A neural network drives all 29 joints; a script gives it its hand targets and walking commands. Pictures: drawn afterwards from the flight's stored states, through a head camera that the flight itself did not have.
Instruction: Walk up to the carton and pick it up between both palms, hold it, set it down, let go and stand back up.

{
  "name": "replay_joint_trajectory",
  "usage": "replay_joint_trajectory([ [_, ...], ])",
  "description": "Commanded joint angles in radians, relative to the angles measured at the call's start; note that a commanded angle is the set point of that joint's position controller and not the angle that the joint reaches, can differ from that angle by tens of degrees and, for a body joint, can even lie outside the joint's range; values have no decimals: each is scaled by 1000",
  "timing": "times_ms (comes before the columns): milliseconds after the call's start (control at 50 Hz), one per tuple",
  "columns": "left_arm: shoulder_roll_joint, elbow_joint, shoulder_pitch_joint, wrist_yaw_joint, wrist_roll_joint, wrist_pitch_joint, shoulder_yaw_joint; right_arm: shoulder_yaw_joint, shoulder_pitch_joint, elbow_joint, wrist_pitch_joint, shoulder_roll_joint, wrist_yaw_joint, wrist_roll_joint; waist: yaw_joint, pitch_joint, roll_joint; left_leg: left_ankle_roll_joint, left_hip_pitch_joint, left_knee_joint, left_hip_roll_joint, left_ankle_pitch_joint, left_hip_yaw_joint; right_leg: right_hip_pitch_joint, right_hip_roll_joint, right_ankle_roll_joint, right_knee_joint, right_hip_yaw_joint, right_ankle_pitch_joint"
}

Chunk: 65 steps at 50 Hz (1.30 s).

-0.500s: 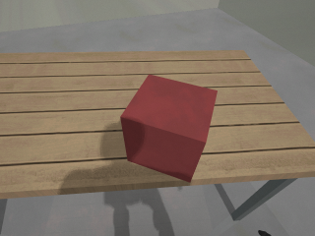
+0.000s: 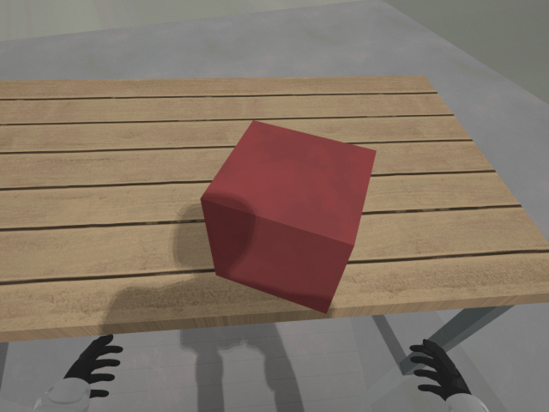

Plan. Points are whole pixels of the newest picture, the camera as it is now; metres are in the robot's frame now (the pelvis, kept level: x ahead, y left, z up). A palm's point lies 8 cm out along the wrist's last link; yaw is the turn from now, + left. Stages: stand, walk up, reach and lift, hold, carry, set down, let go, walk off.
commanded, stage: reach and lift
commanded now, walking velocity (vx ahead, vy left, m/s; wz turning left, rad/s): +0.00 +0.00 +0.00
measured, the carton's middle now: (290, 217) +0.40 -0.03 +0.05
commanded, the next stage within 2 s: none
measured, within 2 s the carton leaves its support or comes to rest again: neither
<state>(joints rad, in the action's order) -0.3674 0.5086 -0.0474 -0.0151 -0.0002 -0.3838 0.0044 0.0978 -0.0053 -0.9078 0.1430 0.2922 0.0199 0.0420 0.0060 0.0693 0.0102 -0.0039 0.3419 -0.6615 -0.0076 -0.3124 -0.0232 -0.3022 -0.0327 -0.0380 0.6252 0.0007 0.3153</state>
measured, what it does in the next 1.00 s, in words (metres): stands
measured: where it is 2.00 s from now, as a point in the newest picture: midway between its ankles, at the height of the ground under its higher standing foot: outside the picture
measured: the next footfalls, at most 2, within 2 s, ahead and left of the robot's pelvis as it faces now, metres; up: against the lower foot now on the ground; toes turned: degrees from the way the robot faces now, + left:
none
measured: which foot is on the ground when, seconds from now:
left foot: down 0.00-1.00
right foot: down 0.00-1.00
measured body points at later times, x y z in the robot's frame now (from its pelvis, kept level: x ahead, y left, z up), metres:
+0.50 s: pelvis -0.02 +0.02 +0.01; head -0.01 +0.04 +0.46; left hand +0.17 +0.29 -0.04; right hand +0.14 -0.21 -0.04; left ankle +0.02 +0.12 -0.72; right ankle +0.01 -0.15 -0.72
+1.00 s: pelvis +0.00 +0.01 +0.01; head +0.01 +0.01 +0.46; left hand +0.20 +0.27 +0.00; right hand +0.15 -0.19 +0.03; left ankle +0.02 +0.12 -0.72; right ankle +0.01 -0.15 -0.72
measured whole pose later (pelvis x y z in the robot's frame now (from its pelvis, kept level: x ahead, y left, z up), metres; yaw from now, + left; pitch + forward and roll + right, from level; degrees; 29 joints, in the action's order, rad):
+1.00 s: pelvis +0.00 +0.01 +0.01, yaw -2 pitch -4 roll -1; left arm -0.50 0.06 -0.31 -0.18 -0.16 -0.32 0.03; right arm -0.06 0.52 0.27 -0.33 0.01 -0.30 -0.01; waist 0.01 0.07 0.00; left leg 0.00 0.20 -0.51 -0.04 -0.25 0.03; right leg -0.15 -0.01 -0.04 0.43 -0.03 0.22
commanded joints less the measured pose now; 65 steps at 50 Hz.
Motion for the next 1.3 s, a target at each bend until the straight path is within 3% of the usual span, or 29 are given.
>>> replay_joint_trajectory([
  [0,-211,-200,-70,-17,80,-28,212,1,65,196,-5,130,-69,-46,-27,-185,-112,-29,-216,171,23,307,121,273,38,13,-169,56,-456],
  [40,-218,-259,-65,-23,62,-3,208,1,74,275,11,91,-85,-59,-27,-210,-112,-35,-270,183,38,355,130,281,38,-4,-195,47,-514],
  [80,-215,-290,-69,-24,54,8,195,2,92,329,11,94,-85,-55,-27,-207,-84,-45,-296,195,32,346,126,246,46,4,-204,57,-452],
  [100,-196,-303,-92,-18,45,14,179,-2,111,321,14,94,-77,-65,-23,-206,-37,-57,-293,202,28,385,129,237,55,9,-204,58,-454],
  [120,-191,-296,-102,-25,34,9,177,-9,108,368,5,81,-81,-56,-22,-158,-63,-49,-292,224,25,342,131,241,57,14,-230,63,-400],
  [160,-184,-344,-94,-23,24,29,154,12,136,414,6,67,-75,-54,-17,-162,-21,-52,-276,241,7,302,143,249,59,28,-238,57,-328],
  [260,-169,-402,-104,-22,-21,25,119,16,195,522,-50,4,-84,-55,2,-79,-9,-41,-232,319,-3,156,159,257,65,49,-282,44,-166],
  [280,-170,-449,-111,-19,-39,27,113,29,232,562,-60,11,-84,-67,7,-102,58,-37,-190,358,-31,89,143,328,77,48,-257,51,-167],
  [300,-178,-452,-113,-22,-40,36,118,38,227,603,-71,17,-86,-62,-6,-65,47,-23,-97,394,-40,29,159,378,85,38,-242,55,-148],
  [320,-165,-435,-125,-20,-35,38,108,24,252,595,-89,14,-87,-69,12,-56,97,-21,-49,425,-52,29,151,425,100,29,-224,60,-190],
  [360,-161,-446,-159,-34,-31,39,126,21,290,634,-113,9,-93,-81,0,-47,102,-6,37,466,-88,-26,152,516,120,20,-189,67,-223],
  [440,-176,-481,-147,-50,-60,73,112,2,320,759,-148,-20,-117,-85,7,-34,106,11,72,490,-77,-68,173,577,112,14,-202,56,-201],
  [460,-177,-508,-128,-61,-76,84,123,-10,319,838,-160,-47,-126,-80,-16,-55,98,33,91,500,-73,-112,198,606,123,7,-201,43,-156],
  [520,-190,-477,-142,-81,-101,105,124,-30,321,919,-202,-67,-154,-79,-16,-31,79,68,186,521,-85,-175,204,678,123,-1,-176,40,-147],
  [600,-224,-526,-138,-107,-126,110,122,-52,361,1039,-270,-112,-191,-100,-24,-4,106,79,186,521,-83,-212,199,662,113,-2,-181,28,-121],
  [680,-275,-559,-147,-121,-154,114,178,-83,395,1145,-348,-155,-221,-110,-60,-11,92,71,110,486,-60,-171,205,580,71,14,-227,-5,-50],
  [700,-294,-578,-140,-128,-183,121,177,-110,411,1175,-366,-187,-234,-108,-66,-33,37,59,47,438,-38,-118,220,503,44,18,-260,-24,-28],
  [780,-332,-615,-178,-139,-205,102,231,-143,474,1232,-428,-228,-278,-116,-100,23,9,27,-140,383,-11,-16,211,307,-10,37,-347,-53,30],
  [800,-344,-614,-147,-141,-233,100,198,-115,458,1253,-436,-229,-286,-110,-72,18,15,19,-169,376,-13,-31,205,254,-10,47,-362,-44,84],
  [860,-339,-624,-216,-153,-243,94,222,-151,502,1328,-449,-252,-319,-121,-95,3,-20,21,-203,359,-18,0,188,246,-24,34,-359,-44,3],
  [900,-355,-716,-202,-146,-265,118,221,-143,494,1374,-440,-255,-328,-146,-104,-40,54,9,-164,353,-22,31,179,282,-17,39,-330,-47,-60],
  [920,-353,-707,-237,-148,-274,120,239,-155,523,1386,-430,-270,-335,-145,-109,-40,20,7,-176,350,-26,53,163,270,-20,26,-330,-45,-96],
  [980,-376,-747,-240,-140,-279,160,243,-178,535,1405,-410,-292,-347,-134,-96,-20,13,9,-185,340,-29,91,158,237,-13,28,-322,-41,-140],
  [1000,-388,-806,-237,-138,-286,167,256,-176,538,1411,-405,-286,-345,-140,-109,-29,56,-3,-206,346,-32,117,148,246,-15,30,-326,-49,-160],
  [1020,-375,-773,-257,-144,-282,174,261,-184,550,1422,-398,-289,-350,-141,-104,-34,30,1,-217,332,-31,103,151,232,-22,26,-330,-47,-179],
  [1080,-374,-848,-269,-126,-285,211,254,-171,581,1412,-379,-289,-347,-145,-104,-44,79,-5,-189,339,-42,134,138,266,-3,48,-319,-37,-153],
  [1160,-386,-926,-325,-128,-311,259,247,-200,644,1472,-349,-315,-363,-162,-94,-81,83,-12,-227,313,-42,233,115,287,-11,45,-309,-47,-278],
  [1240,-346,-834,-401,-161,-294,248,254,-227,690,1462,-312,-307,-378,-177,-88,-30,43,-11,-321,300,-48,252,107,203,-16,35,-341,-30,-331],
  [1280,-353,-869,-370,-169,-282,247,257,-254,688,1541,-289,-336,-392,-185,-115,-53,53,-15,-310,305,-42,254,106,231,-17,39,-345,-32,-323],
])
